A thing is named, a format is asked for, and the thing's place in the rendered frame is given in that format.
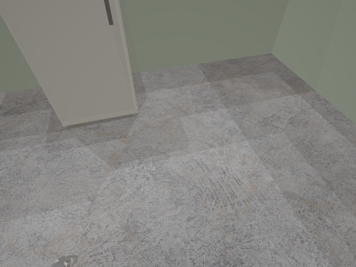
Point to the left robot hand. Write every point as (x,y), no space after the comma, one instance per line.
(65,261)

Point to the fridge door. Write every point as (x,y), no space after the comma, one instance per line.
(77,57)

